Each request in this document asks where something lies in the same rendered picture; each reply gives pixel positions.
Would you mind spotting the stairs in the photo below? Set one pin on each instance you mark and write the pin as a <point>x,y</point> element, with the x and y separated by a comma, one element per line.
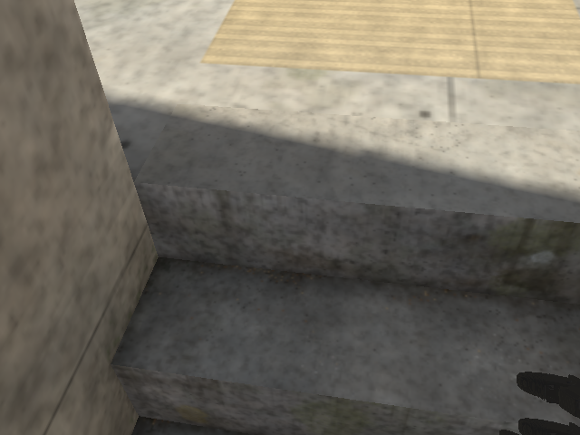
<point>276,315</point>

